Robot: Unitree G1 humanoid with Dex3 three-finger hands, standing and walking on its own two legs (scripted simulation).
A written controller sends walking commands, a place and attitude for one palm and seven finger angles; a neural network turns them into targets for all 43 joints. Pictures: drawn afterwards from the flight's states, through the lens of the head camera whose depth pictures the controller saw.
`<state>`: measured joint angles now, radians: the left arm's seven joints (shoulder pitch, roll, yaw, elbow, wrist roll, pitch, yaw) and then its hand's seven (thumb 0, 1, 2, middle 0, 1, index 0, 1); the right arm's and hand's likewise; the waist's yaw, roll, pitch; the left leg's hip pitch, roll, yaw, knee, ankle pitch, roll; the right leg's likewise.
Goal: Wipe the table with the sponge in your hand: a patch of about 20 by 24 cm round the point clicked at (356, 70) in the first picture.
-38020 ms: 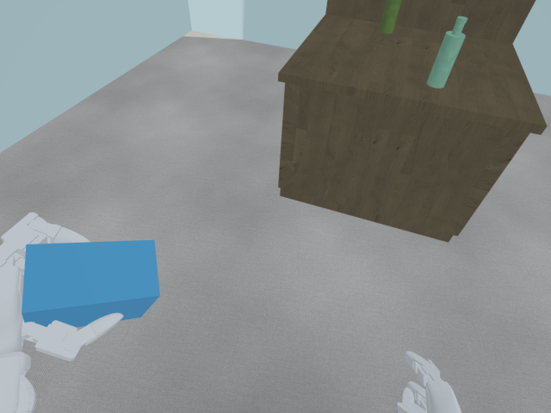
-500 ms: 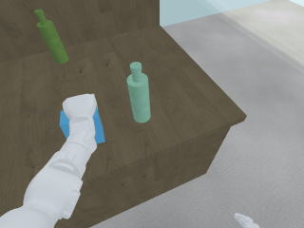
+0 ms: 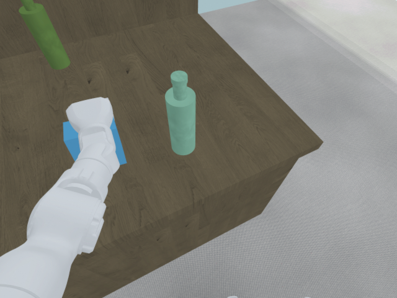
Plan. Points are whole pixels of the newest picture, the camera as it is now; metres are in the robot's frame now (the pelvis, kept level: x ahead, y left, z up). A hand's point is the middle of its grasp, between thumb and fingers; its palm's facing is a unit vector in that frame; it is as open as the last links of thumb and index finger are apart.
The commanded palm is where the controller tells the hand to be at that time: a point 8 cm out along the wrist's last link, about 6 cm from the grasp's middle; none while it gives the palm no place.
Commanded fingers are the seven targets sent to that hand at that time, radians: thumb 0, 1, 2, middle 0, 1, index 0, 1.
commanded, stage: wipe back along the third lane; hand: left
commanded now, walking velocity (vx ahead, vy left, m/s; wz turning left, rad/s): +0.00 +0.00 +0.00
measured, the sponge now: (99, 149) +0.45 +0.23 -0.01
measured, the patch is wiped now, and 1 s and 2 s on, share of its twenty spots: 0.85 0.85 0.85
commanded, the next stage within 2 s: slide back across to the middle lane in 1.74 s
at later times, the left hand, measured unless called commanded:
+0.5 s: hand (98, 134) +0.46 +0.22 +0.03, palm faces -0.03 +0.01 -1.00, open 10.5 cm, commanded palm +0.42 +0.19 +0.07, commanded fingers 0.00 0.10 1.30 -1.20 -1.60 -1.20 -1.60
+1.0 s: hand (101, 152) +0.41 +0.20 +0.03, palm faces -0.02 -0.04 -1.00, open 10.5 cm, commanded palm +0.37 +0.18 +0.07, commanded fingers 0.00 0.10 1.30 -1.20 -1.60 -1.20 -1.60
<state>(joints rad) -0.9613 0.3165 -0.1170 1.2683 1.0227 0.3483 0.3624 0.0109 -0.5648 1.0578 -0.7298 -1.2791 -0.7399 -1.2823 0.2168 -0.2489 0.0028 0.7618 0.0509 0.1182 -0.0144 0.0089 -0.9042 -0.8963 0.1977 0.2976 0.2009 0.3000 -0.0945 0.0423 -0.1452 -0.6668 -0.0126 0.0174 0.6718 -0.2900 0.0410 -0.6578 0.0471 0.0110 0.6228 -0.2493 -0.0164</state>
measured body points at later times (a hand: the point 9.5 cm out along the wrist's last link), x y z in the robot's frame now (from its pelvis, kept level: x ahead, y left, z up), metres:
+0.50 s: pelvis +0.02 +0.01 +0.01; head +0.07 +0.01 +0.45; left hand +0.46 +0.21 +0.09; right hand +0.12 -0.23 -0.13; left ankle +0.01 +0.09 -0.72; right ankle +0.02 -0.11 -0.72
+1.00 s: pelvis +0.05 +0.01 +0.02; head +0.07 +0.00 +0.46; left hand +0.41 +0.20 +0.09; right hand +0.27 -0.21 -0.09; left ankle +0.01 +0.09 -0.72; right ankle +0.02 -0.11 -0.72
